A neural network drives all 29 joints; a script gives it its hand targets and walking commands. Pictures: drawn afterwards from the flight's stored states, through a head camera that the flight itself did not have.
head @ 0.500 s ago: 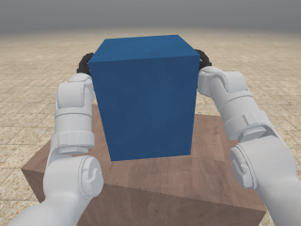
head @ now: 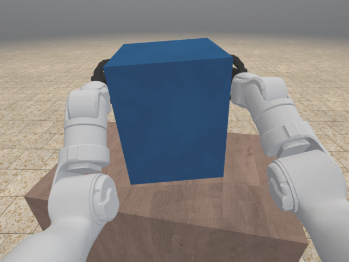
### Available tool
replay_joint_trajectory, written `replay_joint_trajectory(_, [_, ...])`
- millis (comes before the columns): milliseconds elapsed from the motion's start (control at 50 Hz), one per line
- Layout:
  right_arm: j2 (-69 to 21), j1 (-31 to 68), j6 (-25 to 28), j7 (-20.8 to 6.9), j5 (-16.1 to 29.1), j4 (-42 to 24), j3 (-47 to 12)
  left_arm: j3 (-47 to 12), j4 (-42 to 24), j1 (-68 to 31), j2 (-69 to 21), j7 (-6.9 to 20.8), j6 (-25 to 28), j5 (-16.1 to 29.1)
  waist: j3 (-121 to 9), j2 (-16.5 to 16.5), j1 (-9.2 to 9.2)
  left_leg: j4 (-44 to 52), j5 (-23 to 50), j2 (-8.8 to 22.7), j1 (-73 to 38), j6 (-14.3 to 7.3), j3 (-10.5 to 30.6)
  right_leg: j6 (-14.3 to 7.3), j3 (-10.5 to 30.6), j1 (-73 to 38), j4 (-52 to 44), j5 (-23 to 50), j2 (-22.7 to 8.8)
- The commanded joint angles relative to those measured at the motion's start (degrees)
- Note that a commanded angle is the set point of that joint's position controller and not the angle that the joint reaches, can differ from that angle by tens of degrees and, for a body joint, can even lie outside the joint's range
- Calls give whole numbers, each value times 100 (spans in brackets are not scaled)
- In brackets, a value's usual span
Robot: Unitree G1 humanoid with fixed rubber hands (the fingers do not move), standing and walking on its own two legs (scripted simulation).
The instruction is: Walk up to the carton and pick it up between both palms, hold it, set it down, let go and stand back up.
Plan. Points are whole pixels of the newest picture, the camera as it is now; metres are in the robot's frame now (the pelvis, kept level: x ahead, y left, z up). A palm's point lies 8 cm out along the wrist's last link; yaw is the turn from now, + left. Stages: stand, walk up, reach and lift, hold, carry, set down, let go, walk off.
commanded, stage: hold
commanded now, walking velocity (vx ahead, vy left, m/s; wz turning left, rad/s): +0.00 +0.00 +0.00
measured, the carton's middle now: (171, 107) +0.37 +0.00 +0.27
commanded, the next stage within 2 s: set down in 1.34 s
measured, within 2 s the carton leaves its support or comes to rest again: neither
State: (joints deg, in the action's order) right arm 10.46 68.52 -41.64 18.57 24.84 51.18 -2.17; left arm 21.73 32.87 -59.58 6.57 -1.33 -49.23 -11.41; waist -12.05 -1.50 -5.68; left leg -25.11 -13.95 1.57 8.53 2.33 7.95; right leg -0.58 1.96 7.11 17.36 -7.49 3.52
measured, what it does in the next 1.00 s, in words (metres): stands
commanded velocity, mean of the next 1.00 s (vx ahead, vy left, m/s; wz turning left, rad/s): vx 0.00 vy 0.00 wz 0.00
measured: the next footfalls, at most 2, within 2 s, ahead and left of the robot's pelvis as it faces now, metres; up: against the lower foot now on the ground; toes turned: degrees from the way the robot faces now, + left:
none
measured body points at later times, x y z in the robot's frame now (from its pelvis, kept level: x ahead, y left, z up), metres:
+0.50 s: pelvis +0.00 +0.00 +0.00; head -0.10 +0.01 +0.44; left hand +0.39 +0.15 +0.32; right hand +0.38 -0.14 +0.32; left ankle +0.00 +0.14 -0.74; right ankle +0.02 -0.12 -0.74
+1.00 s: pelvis +0.00 +0.00 +0.00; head -0.11 +0.01 +0.44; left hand +0.38 +0.15 +0.32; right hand +0.37 -0.14 +0.33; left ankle +0.00 +0.14 -0.74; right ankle +0.02 -0.12 -0.74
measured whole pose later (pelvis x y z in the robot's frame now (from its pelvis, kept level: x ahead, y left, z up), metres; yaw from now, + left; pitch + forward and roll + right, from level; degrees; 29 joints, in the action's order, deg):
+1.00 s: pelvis +0.00 +0.00 +0.00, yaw +1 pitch -3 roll -2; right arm 9.8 68.2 -41.9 19.0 24.2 49.8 -1.3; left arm 22.1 32.3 -59.8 7.1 -1.7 -49.4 -10.4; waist -12.6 -1.3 -5.5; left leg -25.2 -13.7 1.5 9.0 2.5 8.5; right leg -0.7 1.6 7.5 17.9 -7.7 3.5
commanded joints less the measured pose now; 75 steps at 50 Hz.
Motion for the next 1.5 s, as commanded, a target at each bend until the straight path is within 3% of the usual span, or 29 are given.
replay_joint_trajectory(0, [-3798, 4946, 338, -829, 997, -2316, -716, -1917, -789, -4711, -3711, 771, 388, 1004, -1769, -217, 18, 408, 1276, -397, 186, 106, -323, 156, -46, -1134, -50, 994, 164])
replay_joint_trajectory(80, [-3919, 4917, 387, -812, 1100, -2586, -780, -2068, -1271, -4923, -3631, 705, 482, 1192, -2238, -105, 49, 332, 1453, -441, 0, 79, -308, 205, -45, -1215, -13, 1197, 143])
replay_joint_trajectory(120, [-4018, 4991, 323, -786, 1069, -2480, -875, -1934, -965, -4985, -3597, 717, 446, 1123, -1873, 43, 22, 358, 1132, -432, 107, 35, -307, 239, 36, -1101, -88, 1013, 112])
replay_joint_trajectory(140, [-3998, 4963, 320, -796, 1034, -2299, -829, -1896, -924, -4977, -3623, 715, 429, 1101, -1824, -162, 25, 323, 1088, -427, 236, 20, -284, 198, 54, -1092, -100, 956, 56])
replay_joint_trajectory(300, [-3832, 5020, 274, -736, 985, -2420, -655, -2005, -879, -4896, -3663, 785, 364, 1130, -1902, -192, -45, 353, 1157, -389, 149, 85, -343, 197, -6, -1142, -38, 1023, 157])
replay_joint_trajectory(380, [-3776, 5019, 265, -762, 863, -1956, -446, -1921, -522, -5075, -3664, 802, 367, 1080, -1425, -304, -127, 543, 569, -366, 478, 76, -309, 184, -14, -955, -117, 514, 105])
replay_joint_trajectory(400, [-3659, 4991, 328, -776, 914, -2219, -454, -2017, -749, -4869, -3722, 779, 385, 1150, -1807, -457, -132, 539, 797, -331, 346, 122, -312, 157, -10, -1028, -2, 772, 131])
replay_joint_trajectory(440, [-3555, 4887, 264, -781, 889, -1880, -413, -1932, -474, -4812, -3713, 775, 361, 1112, -1510, -486, -181, 547, 858, -303, 513, 145, -238, 135, -18, -1139, -14, 801, 142])
replay_joint_trajectory(460, [-3685, 4835, 307, -803, 947, -2116, -563, -2001, -805, -4839, -3657, 775, 399, 1130, -1779, -303, -168, 464, 1065, -362, 239, 100, -261, 139, -77, -1208, -6, 962, 206])
replay_joint_trajectory(480, [-3697, 4747, 267, -812, 975, -2102, -573, -1995, -984, -4864, -3759, 786, 373, 1067, -1944, -435, -165, 415, 1380, -343, 84, 179, -322, 133, -77, -1245, 35, 1214, 237])
replay_joint_trajectory(520, [-3604, 4732, 287, -775, 1045, -2060, -611, -1792, -556, -4553, -3592, 821, 337, 970, -1636, -386, -18, 409, 1280, -405, 262, 114, -350, 166, 22, -1225, -52, 1110, 174])
replay_joint_trajectory(560, [-3559, 4807, 298, -745, 1101, -2373, -749, -1840, -921, -4463, -3638, 828, 320, 935, -1947, -391, 49, 394, 1555, -377, 30, 138, -352, 130, -32, -1312, -33, 1269, 197])
replay_joint_trajectory(620, [-3848, 4959, 342, -758, 1267, -2887, -1074, -1897, -1167, -4519, -3673, 788, 355, 1058, -2270, -39, 131, 220, 2027, -416, -194, 93, -286, 192, -59, -1394, -1, 1722, 231])
replay_joint_trajectory(820, [-3929, 4888, 277, -736, 1063, -2555, -868, -2128, -1176, -4864, -3680, 804, 339, 1116, -1805, -230, -88, 364, 1197, -429, 48, 91, -281, 184, -26, -1174, -92, 1048, 103])
replay_joint_trajectory(860, [-3848, 4940, 259, -762, 984, -2553, -733, -2109, -1163, -4870, -3687, 775, 339, 1070, -1774, -155, 4, 402, 1121, -394, 90, 91, -346, 195, -33, -1021, -77, 917, 172])
replay_joint_trajectory(900, [-3976, 5005, 285, -784, 1018, -2577, -845, -2099, -1091, -4918, -3672, 750, 378, 1123, -1893, -91, -62, 428, 973, -422, 198, 29, -373, 197, -30, -1134, -74, 829, 125])
replay_joint_trajectory(920, [-3951, 4880, 229, -791, 926, -2411, -730, -1941, -716, -4727, -3630, 752, 339, 1096, -1787, -19, -19, 448, 885, -438, 173, -15, -361, 184, -72, -1050, -107, 715, 142])
replay_joint_trajectory(960, [-3793, 4901, 231, -807, 887, -2026, -582, -1859, -493, -4804, -3655, 770, 317, 1043, -1447, -259, -87, 537, 613, -381, 423, -12, -304, 161, -19, -935, -120, 504, 95])
replay_joint_trajectory(1040, [-3836, 4823, 236, -851, 843, -1773, -516, -1713, -336, -4678, -3578, 841, 356, 949, -1376, -164, 39, 588, 479, -323, 500, -16, -344, 138, -32, -928, -117, 349, 108])
replay_joint_trajectory(1080, [-3577, 4897, 261, -840, 672, -1612, -242, -1795, -282, -4916, -3603, 840, 365, 980, -1401, -481, -97, 646, 481, -312, 577, 60, -317, 135, -41, -1025, -40, 486, 131])
replay_joint_trajectory(1100, [-3719, 5045, 269, -833, 788, -1754, -358, -1741, -333, -4967, -3562, 838, 404, 1003, -1479, -274, -84, 648, 551, -346, 502, 1, -286, 166, -12, -1135, -93, 551, 111])
replay_joint_trajectory(1140, [-3569, 5005, 306, -844, 832, -1786, -321, -1818, -484, -4906, -3610, 836, 404, 1008, -1567, -458, -74, 559, 754, -302, 419, 76, -292, 131, -25, -1058, -16, 724, 134])
replay_joint_trajectory(1160, [-3695, 5009, 337, -832, 898, -1984, -483, -1861, -462, -4849, -3575, 822, 421, 1077, -1724, -254, -39, 542, 835, -335, 415, 59, -305, 153, -23, -1152, -59, 786, 134])
replay_joint_trajectory(1280, [-3645, 4584, 292, -792, 1019, -1867, -583, -1824, -831, -4551, -3574, 788, 405, 1030, -1658, -439, 8, 355, 1553, -393, 151, 181, -326, 147, -11, -1139, -70, 1222, 130])
replay_joint_trajectory(1320, [-3595, 4530, 308, -759, 1019, -2077, -608, -1919, -964, -4545, -3644, 815, 375, 1030, -1692, -393, -96, 343, 1565, -396, 39, 196, -341, 185, -74, -1078, -102, 1199, 159])
replay_joint_trajectory(1340, [-4194, 4584, 375, -689, 1071, -2547, -1081, -2516, -1834, -4553, -3884, 783, 417, 1250, -2350, -350, -287, 346, 1980, -522, -480, 174, -360, 137, -39, -1588, -70, 1835, 150])
replay_joint_trajectory(1380, [-4351, 4574, 349, -604, 1237, -3023, -1319, -2802, -2456, -4667, -4055, 729, 312, 1447, -2686, -483, -415, 131, 2567, -602, -705, 228, -364, 142, 12, -1832, 115, 2897, 132])
replay_joint_trajectory(1440, [-4261, 4521, 371, -556, 959, -3126, -1092, -2542, -1976, -4465, -3777, 775, 349, 1257, -1879, -326, -369, 280, 1941, -578, -371, 128, -445, 200, -30, -1560, 58, 2254, 75])
replay_joint_trajectory(1480, [-4266, 4684, 441, -591, 709, -2834, -943, -2256, -1366, -4681, -3505, 842, 441, 1084, -1269, -114, -305, 559, 983, -524, -44, -30, -416, 225, -46, -1221, -173, 1128, -40])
